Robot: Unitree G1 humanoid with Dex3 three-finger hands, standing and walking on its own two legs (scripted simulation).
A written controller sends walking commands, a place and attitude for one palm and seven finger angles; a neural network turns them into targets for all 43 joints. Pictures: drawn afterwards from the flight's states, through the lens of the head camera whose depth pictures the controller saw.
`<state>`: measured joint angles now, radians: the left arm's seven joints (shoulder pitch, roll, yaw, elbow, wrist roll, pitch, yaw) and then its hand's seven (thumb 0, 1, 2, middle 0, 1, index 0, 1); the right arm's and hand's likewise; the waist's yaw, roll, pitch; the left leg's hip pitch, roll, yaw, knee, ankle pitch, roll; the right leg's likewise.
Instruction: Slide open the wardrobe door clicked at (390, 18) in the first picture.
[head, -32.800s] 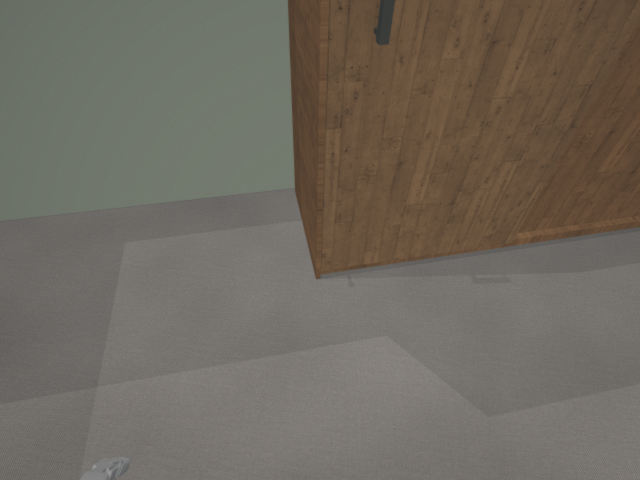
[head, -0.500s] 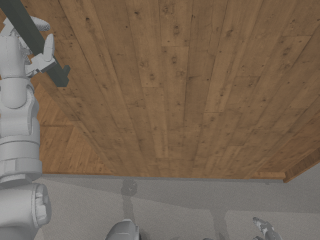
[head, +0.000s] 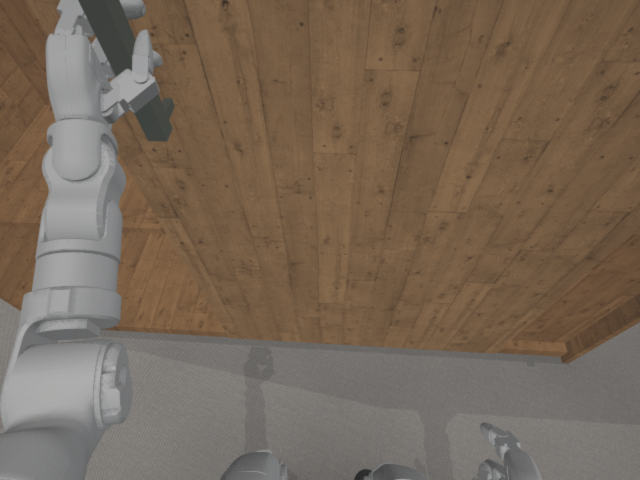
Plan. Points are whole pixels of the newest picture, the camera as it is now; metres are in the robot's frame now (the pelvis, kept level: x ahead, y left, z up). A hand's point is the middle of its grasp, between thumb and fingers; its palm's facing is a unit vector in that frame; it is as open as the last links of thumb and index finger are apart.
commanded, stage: stop walking and hold the door there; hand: left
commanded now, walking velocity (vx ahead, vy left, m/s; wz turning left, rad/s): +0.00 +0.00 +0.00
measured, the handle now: (121, 21) +0.50 +0.21 +0.27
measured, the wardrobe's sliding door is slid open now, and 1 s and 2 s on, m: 0.58 0.58 0.57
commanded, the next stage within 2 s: loosen the grip on the handle in 0.36 s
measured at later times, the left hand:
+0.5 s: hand (142, 73) +0.46 +0.19 +0.24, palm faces +0.17 -0.97 -0.19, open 5.9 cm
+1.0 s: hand (143, 77) +0.46 +0.19 +0.24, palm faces +0.18 -0.97 -0.14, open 14.0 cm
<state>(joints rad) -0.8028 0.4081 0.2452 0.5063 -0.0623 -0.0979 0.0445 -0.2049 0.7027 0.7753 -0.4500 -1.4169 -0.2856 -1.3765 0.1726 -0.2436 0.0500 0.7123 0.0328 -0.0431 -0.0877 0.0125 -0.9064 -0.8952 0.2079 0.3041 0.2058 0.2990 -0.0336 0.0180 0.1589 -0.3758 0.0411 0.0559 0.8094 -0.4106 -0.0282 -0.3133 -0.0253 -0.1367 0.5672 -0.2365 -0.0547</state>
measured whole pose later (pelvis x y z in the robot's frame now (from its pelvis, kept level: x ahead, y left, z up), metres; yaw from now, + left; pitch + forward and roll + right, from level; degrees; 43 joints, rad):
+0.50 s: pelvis -0.01 +0.01 +0.00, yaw -2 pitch -1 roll +0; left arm -0.92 0.42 0.24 0.81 0.01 -0.12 0.00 -0.17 0.67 0.76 -0.46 -1.40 -0.33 -1.38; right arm 0.24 -0.24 0.02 0.72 0.03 -0.03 -0.08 0.01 -0.91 -0.90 0.21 0.30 0.20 0.30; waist -0.03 0.00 0.07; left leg -0.25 0.04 0.13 0.53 -0.27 0.02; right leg -0.31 -0.01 -0.10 0.49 -0.17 -0.03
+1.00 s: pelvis -0.02 +0.01 +0.00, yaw -4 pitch +3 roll +1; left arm -0.89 0.49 0.30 0.89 -0.02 -0.23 -0.02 -0.01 -0.49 0.22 -0.49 -1.35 -0.30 -1.23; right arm 0.36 -0.30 0.01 0.74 0.04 -0.18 -0.06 0.01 -0.91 -0.90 0.20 0.30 0.20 0.30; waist -0.08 -0.02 -0.01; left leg -0.34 0.02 0.11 0.52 -0.24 0.02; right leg -0.41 0.00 -0.07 0.49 -0.14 -0.04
